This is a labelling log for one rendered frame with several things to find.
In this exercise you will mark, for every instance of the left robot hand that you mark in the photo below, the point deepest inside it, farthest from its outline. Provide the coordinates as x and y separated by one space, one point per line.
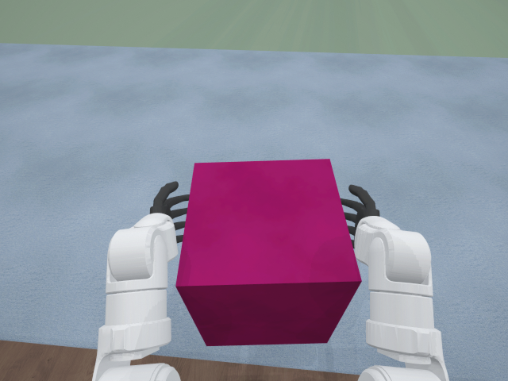
162 205

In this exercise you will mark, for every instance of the robot left upper arm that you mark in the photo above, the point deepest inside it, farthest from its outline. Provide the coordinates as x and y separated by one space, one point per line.
143 372

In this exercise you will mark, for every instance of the left robot forearm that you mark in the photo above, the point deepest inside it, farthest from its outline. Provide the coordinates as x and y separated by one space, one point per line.
136 322

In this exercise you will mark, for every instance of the right robot forearm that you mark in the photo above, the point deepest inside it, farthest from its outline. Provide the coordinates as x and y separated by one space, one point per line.
401 323

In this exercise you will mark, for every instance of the robot right upper arm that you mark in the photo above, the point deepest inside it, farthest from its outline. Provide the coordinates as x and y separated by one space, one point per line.
385 373

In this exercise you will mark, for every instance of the right robot hand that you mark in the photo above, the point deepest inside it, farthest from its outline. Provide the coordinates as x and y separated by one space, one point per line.
366 210

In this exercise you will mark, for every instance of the carton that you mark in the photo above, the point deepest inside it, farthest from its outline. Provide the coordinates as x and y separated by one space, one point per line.
266 256

